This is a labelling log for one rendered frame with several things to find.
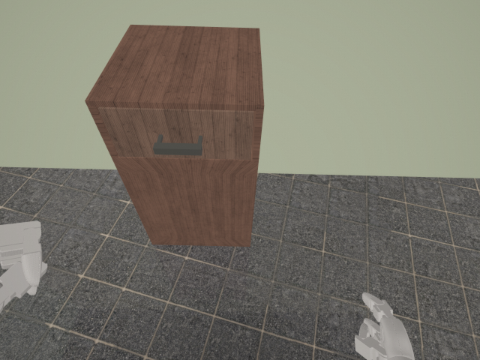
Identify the left robot hand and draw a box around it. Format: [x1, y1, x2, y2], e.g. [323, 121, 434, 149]
[0, 220, 47, 313]

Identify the cabinet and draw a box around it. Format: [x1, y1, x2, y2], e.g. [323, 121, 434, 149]
[85, 25, 264, 247]

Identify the handle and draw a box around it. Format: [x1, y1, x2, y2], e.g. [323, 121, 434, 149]
[153, 134, 203, 156]

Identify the drawer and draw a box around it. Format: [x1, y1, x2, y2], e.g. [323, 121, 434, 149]
[98, 107, 254, 160]

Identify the right robot hand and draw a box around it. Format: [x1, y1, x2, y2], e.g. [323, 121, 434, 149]
[355, 292, 415, 360]

